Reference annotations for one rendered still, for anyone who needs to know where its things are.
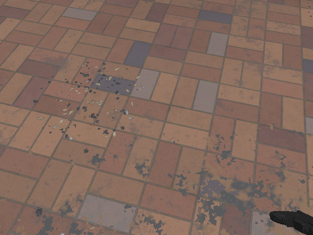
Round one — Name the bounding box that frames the robot right hand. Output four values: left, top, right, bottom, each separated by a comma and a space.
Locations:
269, 211, 313, 235

